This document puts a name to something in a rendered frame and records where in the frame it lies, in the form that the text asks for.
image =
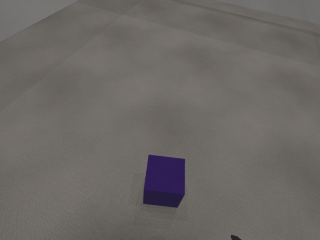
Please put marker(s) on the carton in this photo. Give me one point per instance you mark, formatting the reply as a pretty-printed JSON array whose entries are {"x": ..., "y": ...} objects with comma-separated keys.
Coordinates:
[{"x": 164, "y": 181}]

